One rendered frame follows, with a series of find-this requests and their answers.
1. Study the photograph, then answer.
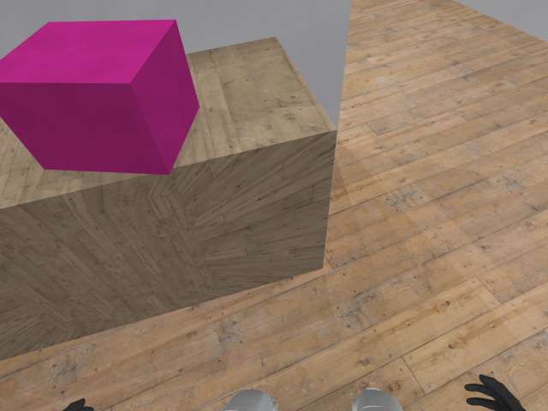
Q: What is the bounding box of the robot thigh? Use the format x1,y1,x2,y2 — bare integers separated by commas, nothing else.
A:
352,390,403,411
221,390,277,411

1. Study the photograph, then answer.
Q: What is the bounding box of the robot right thigh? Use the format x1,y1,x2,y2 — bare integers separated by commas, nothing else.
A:
352,390,403,411

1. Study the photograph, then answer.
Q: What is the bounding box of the robot left thigh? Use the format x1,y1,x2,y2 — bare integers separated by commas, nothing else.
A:
221,390,277,411

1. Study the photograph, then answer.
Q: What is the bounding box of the pedestal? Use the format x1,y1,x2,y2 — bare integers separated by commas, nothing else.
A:
0,37,337,360

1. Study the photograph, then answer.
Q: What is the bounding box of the robot right hand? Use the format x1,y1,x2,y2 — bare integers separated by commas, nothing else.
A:
464,374,526,411

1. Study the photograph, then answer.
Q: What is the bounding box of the carton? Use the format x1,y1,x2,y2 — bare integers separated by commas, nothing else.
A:
0,20,200,175

